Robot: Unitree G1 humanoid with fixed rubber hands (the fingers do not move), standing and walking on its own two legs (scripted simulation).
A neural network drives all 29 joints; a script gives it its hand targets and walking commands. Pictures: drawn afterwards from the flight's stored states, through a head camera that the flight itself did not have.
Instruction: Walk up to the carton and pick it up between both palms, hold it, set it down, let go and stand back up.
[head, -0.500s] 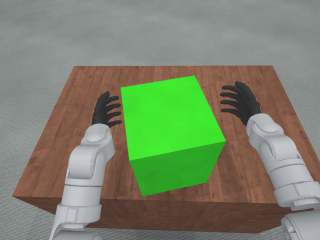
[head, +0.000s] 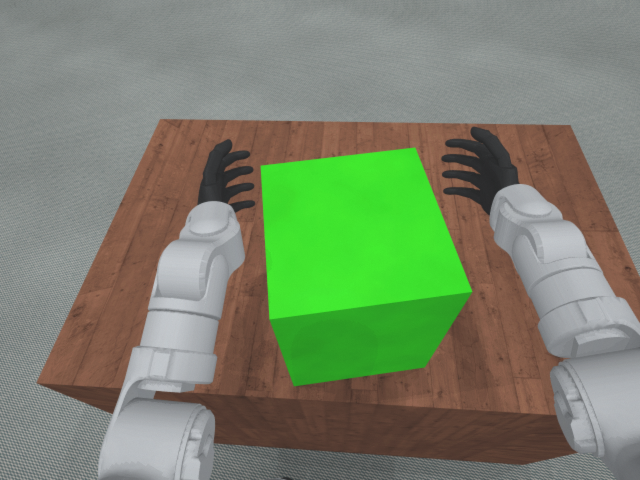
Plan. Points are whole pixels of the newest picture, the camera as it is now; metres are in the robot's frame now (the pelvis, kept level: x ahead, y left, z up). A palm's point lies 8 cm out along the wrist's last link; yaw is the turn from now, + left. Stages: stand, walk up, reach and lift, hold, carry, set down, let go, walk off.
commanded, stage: reach and lift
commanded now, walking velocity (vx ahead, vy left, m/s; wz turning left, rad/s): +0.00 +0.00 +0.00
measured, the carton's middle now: (350, 275) +0.39 +0.05 -0.01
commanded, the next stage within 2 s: none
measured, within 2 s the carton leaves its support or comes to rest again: neither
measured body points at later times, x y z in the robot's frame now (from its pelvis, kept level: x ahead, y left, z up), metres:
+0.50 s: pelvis +0.01 +0.00 +0.00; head +0.12 +0.00 +0.43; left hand +0.37 +0.24 +0.00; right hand +0.49 -0.13 +0.03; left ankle +0.02 +0.17 -0.73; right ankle +0.03 -0.09 -0.74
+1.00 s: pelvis +0.01 +0.00 -0.01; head +0.14 +0.00 +0.42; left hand +0.39 +0.20 +0.00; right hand +0.49 -0.09 +0.01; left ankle +0.02 +0.17 -0.73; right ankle +0.03 -0.09 -0.74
